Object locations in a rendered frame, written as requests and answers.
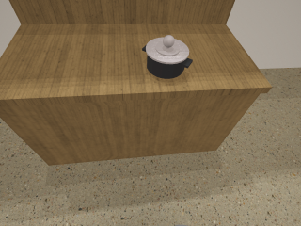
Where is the lid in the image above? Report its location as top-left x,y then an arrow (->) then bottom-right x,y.
146,37 -> 189,64

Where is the knob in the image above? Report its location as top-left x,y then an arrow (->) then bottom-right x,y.
163,35 -> 175,48

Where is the pot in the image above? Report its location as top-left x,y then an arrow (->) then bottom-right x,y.
142,45 -> 193,79

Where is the table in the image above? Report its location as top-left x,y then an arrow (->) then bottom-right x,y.
0,0 -> 272,166

